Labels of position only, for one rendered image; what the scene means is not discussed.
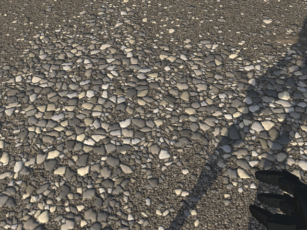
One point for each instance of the robot right hand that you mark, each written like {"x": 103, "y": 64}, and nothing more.
{"x": 295, "y": 207}

